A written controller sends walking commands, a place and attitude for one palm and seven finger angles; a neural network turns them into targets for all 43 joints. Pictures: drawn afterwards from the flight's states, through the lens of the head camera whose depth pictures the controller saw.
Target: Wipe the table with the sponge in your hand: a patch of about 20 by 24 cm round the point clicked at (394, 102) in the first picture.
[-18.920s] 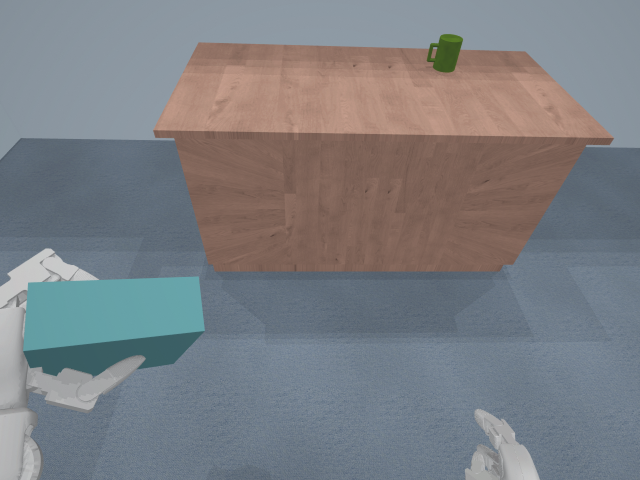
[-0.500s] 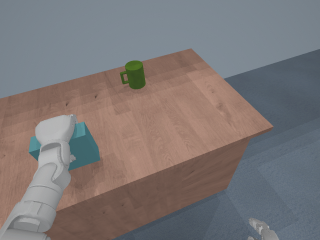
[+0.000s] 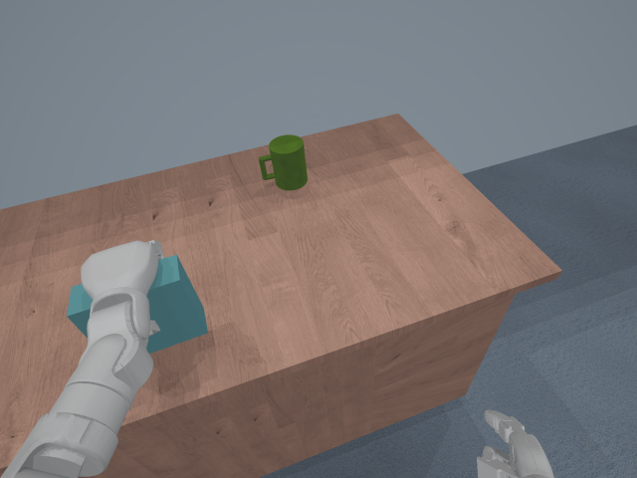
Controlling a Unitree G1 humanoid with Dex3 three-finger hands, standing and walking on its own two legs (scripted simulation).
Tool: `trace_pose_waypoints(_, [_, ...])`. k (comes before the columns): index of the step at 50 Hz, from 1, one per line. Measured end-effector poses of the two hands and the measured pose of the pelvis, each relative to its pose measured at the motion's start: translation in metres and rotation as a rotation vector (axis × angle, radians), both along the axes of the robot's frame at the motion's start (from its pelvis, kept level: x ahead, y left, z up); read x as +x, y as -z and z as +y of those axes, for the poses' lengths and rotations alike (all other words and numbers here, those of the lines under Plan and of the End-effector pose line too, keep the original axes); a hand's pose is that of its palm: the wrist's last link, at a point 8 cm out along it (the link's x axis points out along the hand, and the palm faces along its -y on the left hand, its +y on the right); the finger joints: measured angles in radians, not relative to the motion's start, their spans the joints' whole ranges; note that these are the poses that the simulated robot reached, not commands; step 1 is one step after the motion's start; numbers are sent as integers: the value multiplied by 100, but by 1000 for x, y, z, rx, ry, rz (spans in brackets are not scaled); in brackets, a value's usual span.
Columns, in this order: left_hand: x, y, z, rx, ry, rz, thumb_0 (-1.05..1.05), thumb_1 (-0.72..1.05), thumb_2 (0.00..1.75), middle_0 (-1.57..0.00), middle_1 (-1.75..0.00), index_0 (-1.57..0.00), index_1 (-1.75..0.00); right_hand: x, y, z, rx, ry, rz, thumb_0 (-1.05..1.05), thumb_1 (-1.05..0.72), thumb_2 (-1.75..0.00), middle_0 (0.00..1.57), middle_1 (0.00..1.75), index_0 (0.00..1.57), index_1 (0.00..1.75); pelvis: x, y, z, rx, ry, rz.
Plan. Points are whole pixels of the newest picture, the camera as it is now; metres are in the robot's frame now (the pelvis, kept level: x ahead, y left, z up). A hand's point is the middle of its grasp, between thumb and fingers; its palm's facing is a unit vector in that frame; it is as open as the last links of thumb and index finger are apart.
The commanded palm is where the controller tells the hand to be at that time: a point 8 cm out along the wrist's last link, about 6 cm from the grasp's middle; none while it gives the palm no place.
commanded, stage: move the sponge above the wiping area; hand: left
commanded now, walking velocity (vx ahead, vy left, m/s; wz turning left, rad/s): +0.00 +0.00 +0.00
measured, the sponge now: (150, 320) +0.31 +0.29 +0.01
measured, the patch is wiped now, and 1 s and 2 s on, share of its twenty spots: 0.00 0.00 0.00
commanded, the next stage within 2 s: none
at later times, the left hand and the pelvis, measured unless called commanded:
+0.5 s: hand (144, 305) +0.32 +0.29 +0.05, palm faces -0.15 -0.08 -0.98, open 9.4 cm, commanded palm +0.30 +0.27 +0.12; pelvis +0.00 -0.01 +0.00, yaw +0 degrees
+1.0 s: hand (160, 310) +0.31 +0.27 +0.04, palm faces -0.17 -0.09 -0.98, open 9.4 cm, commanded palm +0.30 +0.27 +0.12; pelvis -0.01 +0.00 +0.00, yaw +0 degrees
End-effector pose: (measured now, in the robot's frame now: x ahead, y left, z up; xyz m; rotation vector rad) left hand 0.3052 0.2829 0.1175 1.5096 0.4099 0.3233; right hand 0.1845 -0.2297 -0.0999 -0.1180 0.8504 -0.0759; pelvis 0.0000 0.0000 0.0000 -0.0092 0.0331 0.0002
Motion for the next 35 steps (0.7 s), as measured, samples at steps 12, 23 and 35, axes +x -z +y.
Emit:
trace_pose_waypoints(12, [10,7,-37,-11,217,-38,0,-44,105,-79,-138,-80,-138,-3,3,-1,-30,-16,11,1,-90,-90,20,30,20,30,-3,1,-2,1,4,5])
trace_pose_waypoints(23, [6,3,0,-3,-71,50,0,-44,105,-79,-139,-79,-139,-23,11,-16,0,37,82,2,-91,-90,20,30,20,30,1,-1,-8,6,12,2])
trace_pose_waypoints(35, [-3,4,-26,-4,225,-59,0,-44,105,-79,-138,-80,-138,-21,4,-30,-79,38,35,1,-91,-90,20,30,20,30,-3,2,-8,0,15,-2])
